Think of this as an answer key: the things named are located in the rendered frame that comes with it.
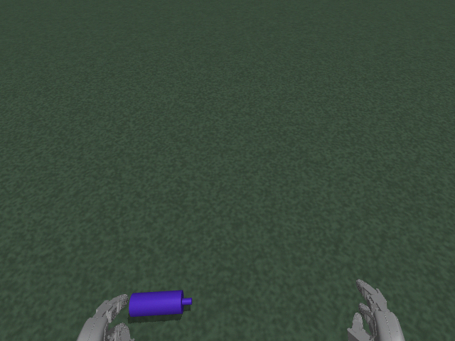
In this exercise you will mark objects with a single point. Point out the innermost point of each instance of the right robot hand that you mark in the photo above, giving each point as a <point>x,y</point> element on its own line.
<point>383,324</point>

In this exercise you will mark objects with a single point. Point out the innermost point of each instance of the left robot hand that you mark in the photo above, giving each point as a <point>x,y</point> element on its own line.
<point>96,328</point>

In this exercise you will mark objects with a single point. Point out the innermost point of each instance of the bottle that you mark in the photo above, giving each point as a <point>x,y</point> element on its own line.
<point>157,303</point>

